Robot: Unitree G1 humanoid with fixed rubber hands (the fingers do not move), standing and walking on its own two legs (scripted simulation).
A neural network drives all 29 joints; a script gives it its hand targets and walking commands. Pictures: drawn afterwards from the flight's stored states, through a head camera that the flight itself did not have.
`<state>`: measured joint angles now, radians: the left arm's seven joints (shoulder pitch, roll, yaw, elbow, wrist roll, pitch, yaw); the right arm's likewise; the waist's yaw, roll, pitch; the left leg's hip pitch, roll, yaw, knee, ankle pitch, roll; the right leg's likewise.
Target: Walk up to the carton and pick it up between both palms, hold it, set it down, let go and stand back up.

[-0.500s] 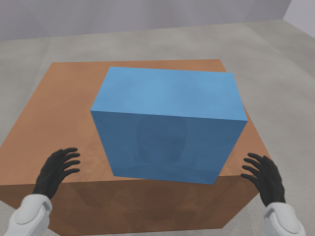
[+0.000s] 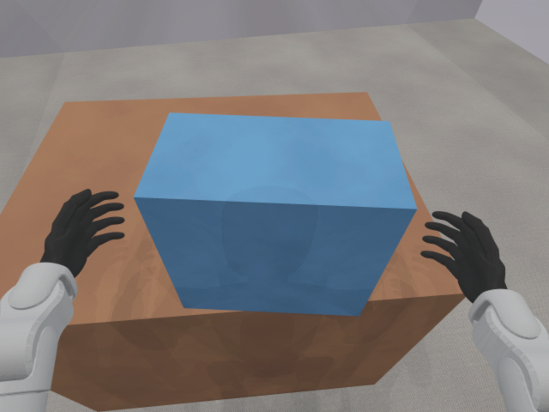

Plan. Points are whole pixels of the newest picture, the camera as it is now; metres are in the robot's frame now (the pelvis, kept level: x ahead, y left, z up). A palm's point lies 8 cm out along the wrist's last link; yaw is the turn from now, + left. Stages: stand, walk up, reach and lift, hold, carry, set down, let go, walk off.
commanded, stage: reach and lift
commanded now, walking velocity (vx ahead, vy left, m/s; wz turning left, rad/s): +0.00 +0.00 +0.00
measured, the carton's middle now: (274, 225) +0.38 +0.03 +0.06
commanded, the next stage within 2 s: none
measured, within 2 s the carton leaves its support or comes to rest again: neither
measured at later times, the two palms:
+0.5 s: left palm (64, 189) +0.33 +0.29 +0.18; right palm (492, 223) +0.31 -0.23 +0.16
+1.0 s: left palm (57, 124) +0.39 +0.29 +0.23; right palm (497, 158) +0.37 -0.24 +0.21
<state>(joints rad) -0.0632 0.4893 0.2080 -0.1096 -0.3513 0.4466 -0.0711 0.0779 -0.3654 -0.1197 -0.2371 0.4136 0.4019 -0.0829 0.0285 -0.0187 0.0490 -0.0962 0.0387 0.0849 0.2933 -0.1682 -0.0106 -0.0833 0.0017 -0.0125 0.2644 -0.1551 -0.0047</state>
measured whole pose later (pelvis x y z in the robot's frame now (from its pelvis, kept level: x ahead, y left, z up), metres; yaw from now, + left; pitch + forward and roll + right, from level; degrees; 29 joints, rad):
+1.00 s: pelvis -0.02 +0.00 +0.00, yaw +2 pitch +3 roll -1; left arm -0.87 0.65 0.13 0.51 -0.35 0.69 -0.06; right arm -0.75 -0.50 -0.06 0.48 0.50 0.54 -0.04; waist -0.06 -0.04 -0.05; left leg -0.24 0.03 0.05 0.33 -0.14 0.00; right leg -0.21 0.00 -0.04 0.29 -0.13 0.00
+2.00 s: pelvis -0.01 +0.01 -0.01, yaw +2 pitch +5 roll -1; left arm -0.68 0.45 0.02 0.79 -0.31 0.14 -0.08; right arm -0.57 -0.31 -0.01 0.66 0.37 0.11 -0.09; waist -0.04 0.00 -0.03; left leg -0.32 0.03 0.04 0.44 -0.20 0.01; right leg -0.26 -0.01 -0.05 0.35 -0.17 0.01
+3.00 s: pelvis -0.01 +0.01 +0.00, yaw +2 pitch +3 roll -1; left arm -0.68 0.34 0.05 0.79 -0.21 0.14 -0.07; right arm -0.60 -0.20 0.00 0.71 0.31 0.08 -0.18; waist -0.04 -0.01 -0.01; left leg -0.26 0.03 0.04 0.41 -0.20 0.00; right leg -0.21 0.00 -0.05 0.32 -0.16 0.01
